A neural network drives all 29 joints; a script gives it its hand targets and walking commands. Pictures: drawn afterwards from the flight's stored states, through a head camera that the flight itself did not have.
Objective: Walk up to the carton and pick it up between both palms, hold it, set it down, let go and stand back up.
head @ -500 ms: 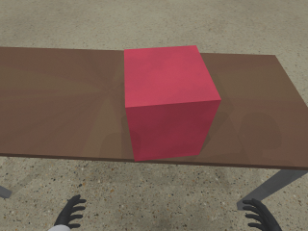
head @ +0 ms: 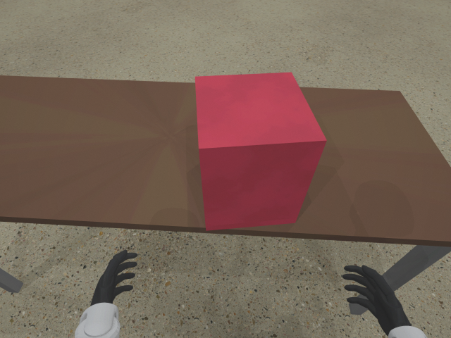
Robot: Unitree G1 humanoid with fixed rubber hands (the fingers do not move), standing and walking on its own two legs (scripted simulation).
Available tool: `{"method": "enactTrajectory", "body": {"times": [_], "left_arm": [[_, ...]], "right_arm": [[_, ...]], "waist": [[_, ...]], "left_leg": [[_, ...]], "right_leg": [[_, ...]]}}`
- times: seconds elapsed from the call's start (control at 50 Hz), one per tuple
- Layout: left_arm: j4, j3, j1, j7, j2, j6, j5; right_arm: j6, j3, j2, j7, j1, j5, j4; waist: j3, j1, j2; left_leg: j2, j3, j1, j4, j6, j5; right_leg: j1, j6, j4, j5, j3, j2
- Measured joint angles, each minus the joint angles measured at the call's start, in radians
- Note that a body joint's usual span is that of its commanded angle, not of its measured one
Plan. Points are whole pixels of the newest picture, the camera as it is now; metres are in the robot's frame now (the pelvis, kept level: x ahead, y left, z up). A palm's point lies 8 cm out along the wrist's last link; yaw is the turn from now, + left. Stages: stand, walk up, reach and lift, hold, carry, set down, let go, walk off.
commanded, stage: reach and lift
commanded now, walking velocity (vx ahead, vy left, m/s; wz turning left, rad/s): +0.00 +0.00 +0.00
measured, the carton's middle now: (247, 153) +0.47 -0.02 +0.06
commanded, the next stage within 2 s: none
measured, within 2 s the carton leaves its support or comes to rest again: neither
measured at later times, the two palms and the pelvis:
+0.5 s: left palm (135, 252) +0.25 +0.17 +0.05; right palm (404, 256) +0.25 -0.26 +0.06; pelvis +0.03 -0.03 +0.01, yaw +0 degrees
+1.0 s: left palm (141, 214) +0.30 +0.16 +0.09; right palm (392, 217) +0.31 -0.25 +0.09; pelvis +0.04 -0.03 +0.01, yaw +0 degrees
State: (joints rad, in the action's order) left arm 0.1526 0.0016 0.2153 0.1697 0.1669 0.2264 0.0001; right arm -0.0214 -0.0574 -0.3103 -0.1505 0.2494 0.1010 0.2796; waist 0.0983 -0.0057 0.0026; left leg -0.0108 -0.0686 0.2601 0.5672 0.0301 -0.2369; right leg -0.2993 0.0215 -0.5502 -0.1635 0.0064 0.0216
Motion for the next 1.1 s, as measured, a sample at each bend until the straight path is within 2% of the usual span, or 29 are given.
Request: {"method": "enactTrajectory", "body": {"times": [0.12,0.28,0.44,0.6,0.84,1.1], "left_arm": [[0.000,0.000,0.000,0.009,-0.043,-0.032,0.000],[-0.043,0.000,0.000,0.025,-0.067,-0.043,-0.005],[-0.154,0.000,0.000,0.027,-0.069,-0.043,-0.031],[-0.250,0.000,0.000,0.026,-0.069,-0.038,-0.039],[-0.361,0.000,-0.017,0.027,-0.069,0.105,-0.053],[-0.398,-0.001,-0.228,0.053,-0.069,0.354,-0.064]], "right_arm": [[-0.010,0.000,-0.028,-0.012,0.000,0.025,-0.018],[0.003,0.000,-0.028,-0.010,0.000,0.061,-0.148],[0.057,0.000,-0.026,0.028,0.000,0.108,-0.300],[0.063,0.000,-0.026,0.063,0.000,0.153,-0.371],[0.143,0.000,-0.026,0.100,-0.025,0.174,-0.427],[0.298,0.000,-0.028,0.146,-0.270,0.223,-0.366]], "waist": [[-0.031,0.000,0.001],[-0.070,0.000,0.001],[-0.069,0.000,0.001],[-0.069,0.000,0.001],[-0.070,0.000,0.001],[-0.070,0.000,0.001]], "left_leg": [[-0.001,0.000,-0.008,-0.013,0.000,-0.003],[-0.001,0.000,-0.030,-0.072,-0.018,0.016],[-0.001,0.000,-0.045,-0.130,-0.026,0.038],[-0.001,0.000,-0.046,-0.156,-0.038,0.041],[0.000,0.000,-0.047,-0.169,-0.038,0.040],[0.000,0.000,-0.046,-0.169,-0.038,0.044]], "right_leg": [[0.012,-0.005,0.011,-0.022,-0.001,0.002],[0.012,0.014,0.020,-0.032,-0.004,0.002],[0.012,0.023,0.044,-0.033,-0.006,0.002],[0.013,0.024,0.068,-0.033,-0.006,0.003],[0.015,0.024,0.085,-0.031,-0.005,0.003],[0.015,0.024,0.085,-0.028,-0.005,0.003]]}}
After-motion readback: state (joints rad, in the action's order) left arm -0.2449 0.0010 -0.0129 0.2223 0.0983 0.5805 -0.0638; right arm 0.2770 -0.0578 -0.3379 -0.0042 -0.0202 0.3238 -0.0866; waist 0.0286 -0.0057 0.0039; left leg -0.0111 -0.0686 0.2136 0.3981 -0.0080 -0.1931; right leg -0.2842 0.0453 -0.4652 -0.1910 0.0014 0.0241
